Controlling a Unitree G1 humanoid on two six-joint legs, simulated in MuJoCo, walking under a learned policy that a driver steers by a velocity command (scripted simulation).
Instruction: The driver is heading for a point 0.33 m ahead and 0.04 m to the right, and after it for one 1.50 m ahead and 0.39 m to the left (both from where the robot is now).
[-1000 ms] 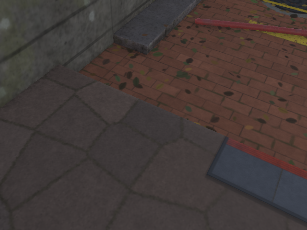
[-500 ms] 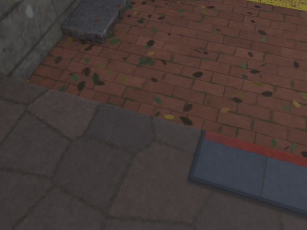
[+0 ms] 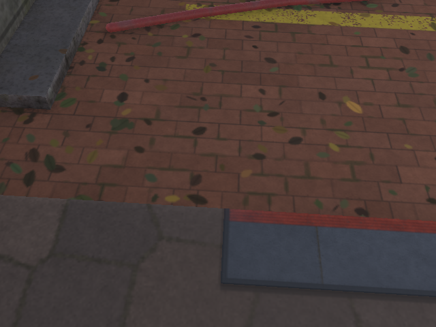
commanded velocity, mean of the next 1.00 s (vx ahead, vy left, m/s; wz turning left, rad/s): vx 0.11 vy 0.00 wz -0.33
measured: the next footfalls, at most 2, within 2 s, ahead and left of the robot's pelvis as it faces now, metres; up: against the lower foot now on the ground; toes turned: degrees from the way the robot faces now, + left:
right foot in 0.50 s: +0.00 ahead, -0.10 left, +0.00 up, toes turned -19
left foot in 1.18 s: +0.31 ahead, +0.05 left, +0.00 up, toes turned -7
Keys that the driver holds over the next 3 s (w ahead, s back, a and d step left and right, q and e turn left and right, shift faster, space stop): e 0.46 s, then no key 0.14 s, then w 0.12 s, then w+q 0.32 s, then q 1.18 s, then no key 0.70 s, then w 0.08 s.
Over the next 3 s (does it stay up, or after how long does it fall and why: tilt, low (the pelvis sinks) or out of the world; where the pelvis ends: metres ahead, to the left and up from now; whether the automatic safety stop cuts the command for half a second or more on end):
stays up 0.28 -0.04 0.00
